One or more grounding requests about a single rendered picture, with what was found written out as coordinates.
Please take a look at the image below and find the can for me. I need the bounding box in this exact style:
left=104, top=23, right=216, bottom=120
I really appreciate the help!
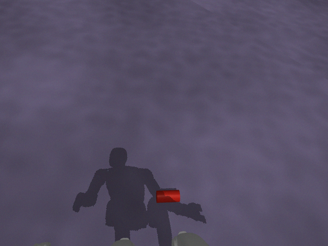
left=156, top=190, right=180, bottom=203

